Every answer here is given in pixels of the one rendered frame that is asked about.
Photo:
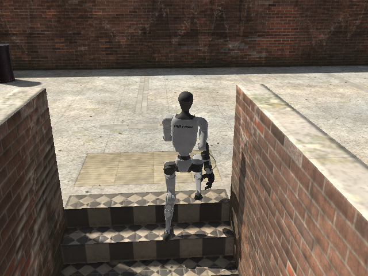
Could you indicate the robot head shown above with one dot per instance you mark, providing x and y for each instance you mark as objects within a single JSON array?
[{"x": 185, "y": 100}]

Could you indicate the left robot upper arm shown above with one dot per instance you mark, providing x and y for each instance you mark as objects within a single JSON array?
[{"x": 167, "y": 127}]

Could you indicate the robot right hand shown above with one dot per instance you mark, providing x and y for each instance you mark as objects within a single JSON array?
[{"x": 210, "y": 179}]

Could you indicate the left robot thigh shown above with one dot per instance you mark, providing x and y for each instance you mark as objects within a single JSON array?
[{"x": 169, "y": 173}]

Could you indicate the robot right forearm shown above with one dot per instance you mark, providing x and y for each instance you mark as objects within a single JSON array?
[{"x": 206, "y": 160}]

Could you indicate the right robot upper arm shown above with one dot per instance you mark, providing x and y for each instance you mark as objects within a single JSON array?
[{"x": 203, "y": 133}]

